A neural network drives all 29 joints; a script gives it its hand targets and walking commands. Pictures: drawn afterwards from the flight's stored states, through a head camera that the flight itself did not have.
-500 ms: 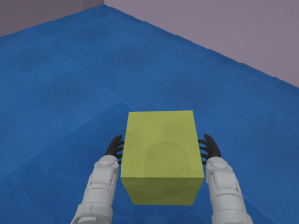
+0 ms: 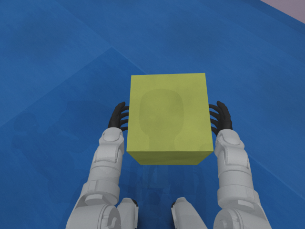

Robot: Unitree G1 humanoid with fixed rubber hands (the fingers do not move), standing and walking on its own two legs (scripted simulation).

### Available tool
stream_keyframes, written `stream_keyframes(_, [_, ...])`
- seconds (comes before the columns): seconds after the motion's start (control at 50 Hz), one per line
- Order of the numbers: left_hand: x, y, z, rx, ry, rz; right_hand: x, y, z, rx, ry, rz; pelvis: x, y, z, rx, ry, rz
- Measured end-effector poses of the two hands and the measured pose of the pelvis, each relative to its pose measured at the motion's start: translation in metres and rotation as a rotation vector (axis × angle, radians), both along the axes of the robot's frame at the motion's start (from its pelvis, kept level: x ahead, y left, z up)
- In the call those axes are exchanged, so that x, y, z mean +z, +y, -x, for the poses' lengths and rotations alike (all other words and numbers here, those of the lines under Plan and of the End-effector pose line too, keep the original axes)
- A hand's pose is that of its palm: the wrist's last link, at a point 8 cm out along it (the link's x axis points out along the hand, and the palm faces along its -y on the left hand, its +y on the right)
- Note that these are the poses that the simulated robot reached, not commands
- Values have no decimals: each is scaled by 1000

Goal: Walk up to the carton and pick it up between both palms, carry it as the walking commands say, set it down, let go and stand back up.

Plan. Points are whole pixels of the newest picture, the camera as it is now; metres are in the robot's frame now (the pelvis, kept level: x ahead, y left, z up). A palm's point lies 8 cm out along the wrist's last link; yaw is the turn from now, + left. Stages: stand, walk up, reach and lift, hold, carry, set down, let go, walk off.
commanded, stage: set down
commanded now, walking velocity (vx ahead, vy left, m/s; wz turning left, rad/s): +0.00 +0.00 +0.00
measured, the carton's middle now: (168, 125) +0.41 -0.06 -0.11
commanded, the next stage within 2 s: none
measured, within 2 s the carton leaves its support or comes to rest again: neither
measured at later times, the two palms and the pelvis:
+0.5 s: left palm (120, 127) +0.42 +0.09 -0.13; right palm (211, 130) +0.39 -0.19 -0.12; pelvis -0.01 -0.01 -0.07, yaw +0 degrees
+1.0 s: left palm (124, 131) +0.44 +0.09 -0.22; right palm (203, 133) +0.41 -0.20 -0.21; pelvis -0.02 -0.01 -0.14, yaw -1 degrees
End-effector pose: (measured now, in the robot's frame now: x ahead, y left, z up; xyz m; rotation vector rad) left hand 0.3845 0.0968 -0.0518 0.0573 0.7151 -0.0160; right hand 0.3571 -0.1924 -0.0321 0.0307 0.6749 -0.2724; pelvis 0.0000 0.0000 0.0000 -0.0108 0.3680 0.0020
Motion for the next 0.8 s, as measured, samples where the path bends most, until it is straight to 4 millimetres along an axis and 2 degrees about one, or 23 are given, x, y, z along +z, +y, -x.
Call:
stream_keyframes(0.12, [-24,1,-10,-4,-12,-5,-24,1,-10,-7,-13,-7,-16,-5,4,-11,83,-9])
stream_keyframes(0.24, [-39,6,-8,26,-3,-7,-45,6,-12,-1,-8,-35,-30,-10,4,0,145,-7])
stream_keyframes(0.4, [-64,-2,-23,-1,-1,-14,-71,-2,-20,-27,-6,-39,-54,-13,11,-5,196,-8])
stream_keyframes(0.8, [-135,0,-51,-2,-22,-3,-137,1,-48,-29,-30,-24,-114,-8,18,-13,318,5])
